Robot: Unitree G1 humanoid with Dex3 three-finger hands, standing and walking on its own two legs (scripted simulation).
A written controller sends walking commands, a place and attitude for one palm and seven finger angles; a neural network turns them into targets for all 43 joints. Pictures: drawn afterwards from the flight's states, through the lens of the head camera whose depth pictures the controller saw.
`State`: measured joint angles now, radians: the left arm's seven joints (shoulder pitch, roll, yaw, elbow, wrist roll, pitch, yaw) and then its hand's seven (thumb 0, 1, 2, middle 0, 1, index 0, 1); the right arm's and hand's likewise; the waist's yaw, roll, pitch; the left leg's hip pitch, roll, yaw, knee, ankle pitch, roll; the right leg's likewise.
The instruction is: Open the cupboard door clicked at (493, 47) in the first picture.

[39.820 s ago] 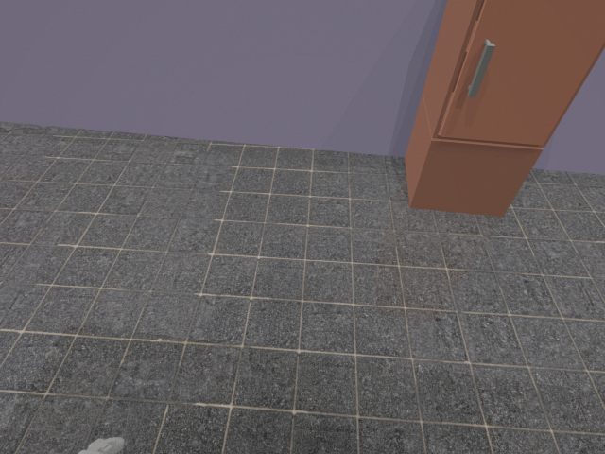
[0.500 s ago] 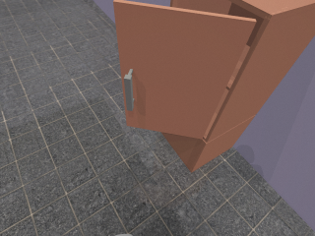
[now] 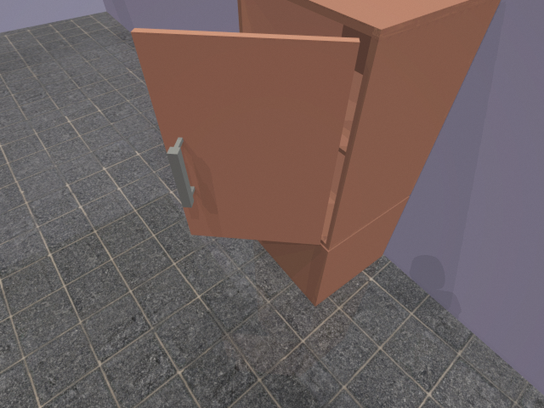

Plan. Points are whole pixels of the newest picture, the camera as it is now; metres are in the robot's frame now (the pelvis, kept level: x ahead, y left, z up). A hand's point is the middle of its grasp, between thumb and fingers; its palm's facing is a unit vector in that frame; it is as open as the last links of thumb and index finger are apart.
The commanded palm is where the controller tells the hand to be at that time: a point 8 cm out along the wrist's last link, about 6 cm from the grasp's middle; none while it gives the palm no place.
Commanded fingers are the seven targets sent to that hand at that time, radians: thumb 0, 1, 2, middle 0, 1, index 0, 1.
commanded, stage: come to a stop and stand still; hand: left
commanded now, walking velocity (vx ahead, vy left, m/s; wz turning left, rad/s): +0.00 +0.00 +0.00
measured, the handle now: (184, 173) +0.62 +0.23 -0.06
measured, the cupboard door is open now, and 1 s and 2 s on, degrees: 48 48 48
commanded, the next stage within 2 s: look again from close up in 0.24 s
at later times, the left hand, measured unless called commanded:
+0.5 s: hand out of the picture -0.02 +0.16 -0.17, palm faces +0.02 -0.98 -0.18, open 7.3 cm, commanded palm none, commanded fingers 0.00 0.90 0.90 -0.20 -0.30 -0.20 -0.30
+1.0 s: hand out of the picture +0.02 +0.21 -0.17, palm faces +0.01 -0.98 -0.22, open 7.3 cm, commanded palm none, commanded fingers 0.00 0.90 0.90 -0.20 -0.30 -0.20 -0.30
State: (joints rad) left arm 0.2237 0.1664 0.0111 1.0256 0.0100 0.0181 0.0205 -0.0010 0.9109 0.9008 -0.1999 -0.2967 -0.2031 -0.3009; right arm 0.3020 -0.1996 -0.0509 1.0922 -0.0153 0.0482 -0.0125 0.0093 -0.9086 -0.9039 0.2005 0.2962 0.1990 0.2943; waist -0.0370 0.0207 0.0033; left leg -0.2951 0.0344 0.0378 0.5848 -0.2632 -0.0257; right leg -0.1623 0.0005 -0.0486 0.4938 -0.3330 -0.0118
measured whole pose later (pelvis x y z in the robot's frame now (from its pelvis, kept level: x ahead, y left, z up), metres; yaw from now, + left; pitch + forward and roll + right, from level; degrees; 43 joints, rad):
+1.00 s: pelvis +0.00 +0.02 +0.00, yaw -1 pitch -1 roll +0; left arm 0.27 0.20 0.00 1.06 0.02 -0.01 0.02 0.00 0.91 0.90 -0.20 -0.30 -0.20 -0.30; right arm 0.23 -0.18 0.00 1.08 -0.02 -0.02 -0.01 0.01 -0.91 -0.90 0.20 0.30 0.20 0.29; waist 0.01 -0.01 0.02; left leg -0.24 0.00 0.07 0.51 -0.26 0.03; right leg -0.15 -0.03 -0.02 0.50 -0.33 0.02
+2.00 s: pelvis +0.05 +0.04 +0.00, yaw -2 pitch -1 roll +0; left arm 0.23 0.19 0.03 1.00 0.02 0.03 0.02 -0.01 0.92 0.90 -0.20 -0.30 -0.20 -0.30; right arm 0.28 -0.14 -0.02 1.06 -0.02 0.00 -0.02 0.01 -0.92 -0.90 0.20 0.30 0.20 0.29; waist 0.03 -0.04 0.02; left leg -0.18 0.01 0.08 0.50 -0.31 0.02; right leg -0.30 -0.04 -0.07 0.51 -0.19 -0.01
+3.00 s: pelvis +0.04 +0.05 +0.00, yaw -2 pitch -3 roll +1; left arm 0.44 0.17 0.03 0.62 -0.09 0.04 0.05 0.02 0.93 0.90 -0.20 -0.30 -0.21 -0.31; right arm 0.36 -0.17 0.03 0.99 0.02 -0.12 -0.04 0.01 -0.91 -0.90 0.20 0.30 0.20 0.29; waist 0.02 -0.01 0.03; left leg -0.14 -0.02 0.08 0.47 -0.28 0.03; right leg -0.26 -0.06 -0.07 0.48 -0.17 0.00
